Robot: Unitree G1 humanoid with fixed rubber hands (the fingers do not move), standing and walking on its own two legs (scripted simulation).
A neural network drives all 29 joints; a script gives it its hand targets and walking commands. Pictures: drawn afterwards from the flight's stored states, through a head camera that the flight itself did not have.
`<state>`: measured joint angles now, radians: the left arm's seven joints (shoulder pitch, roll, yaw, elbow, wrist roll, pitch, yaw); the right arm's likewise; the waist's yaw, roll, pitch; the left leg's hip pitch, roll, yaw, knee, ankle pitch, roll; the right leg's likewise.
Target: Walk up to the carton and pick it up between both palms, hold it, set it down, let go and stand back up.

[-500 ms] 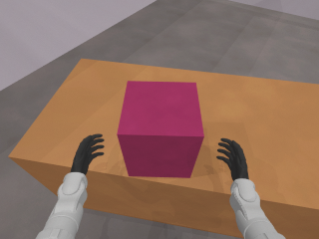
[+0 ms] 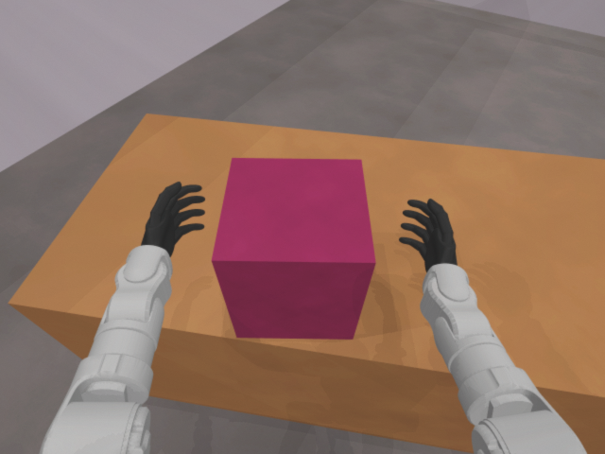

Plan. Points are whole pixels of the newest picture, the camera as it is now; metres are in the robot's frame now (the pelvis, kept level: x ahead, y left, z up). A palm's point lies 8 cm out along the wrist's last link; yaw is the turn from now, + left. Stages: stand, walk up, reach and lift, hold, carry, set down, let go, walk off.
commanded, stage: reach and lift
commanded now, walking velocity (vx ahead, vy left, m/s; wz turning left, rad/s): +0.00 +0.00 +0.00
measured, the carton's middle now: (295, 253) +0.43 +0.03 -0.04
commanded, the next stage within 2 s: none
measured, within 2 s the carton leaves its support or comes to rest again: neither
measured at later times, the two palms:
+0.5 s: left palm (166, 179) +0.43 +0.21 +0.13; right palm (435, 197) +0.41 -0.16 +0.11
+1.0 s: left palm (168, 201) +0.43 +0.22 +0.08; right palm (425, 205) +0.42 -0.16 +0.09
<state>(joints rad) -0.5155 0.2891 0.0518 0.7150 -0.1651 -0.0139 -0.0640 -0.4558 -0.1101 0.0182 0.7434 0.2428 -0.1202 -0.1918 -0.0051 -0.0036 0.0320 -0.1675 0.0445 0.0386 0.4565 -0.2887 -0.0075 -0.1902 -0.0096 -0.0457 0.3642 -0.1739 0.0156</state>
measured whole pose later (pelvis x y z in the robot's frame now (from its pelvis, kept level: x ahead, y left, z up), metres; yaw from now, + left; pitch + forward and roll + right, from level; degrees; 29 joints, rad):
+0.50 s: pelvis +0.00 +0.00 +0.00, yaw +0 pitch +5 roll -2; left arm -0.89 0.33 0.05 0.96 -0.18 0.12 -0.02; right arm -0.81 -0.15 -0.02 0.92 0.27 0.06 -0.21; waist -0.03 -0.01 -0.01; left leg -0.26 0.04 0.04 0.45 -0.27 0.00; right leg -0.27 -0.01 -0.05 0.32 -0.13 0.02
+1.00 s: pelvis -0.01 +0.00 +0.00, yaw +2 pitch +11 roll -2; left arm -1.01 0.35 -0.07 1.36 -0.24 -0.13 -0.03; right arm -0.91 -0.14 -0.03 1.19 0.26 -0.06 -0.17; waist -0.06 -0.04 -0.10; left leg -0.42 0.03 0.00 0.48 -0.25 -0.01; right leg -0.41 -0.02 -0.08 0.36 -0.14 0.01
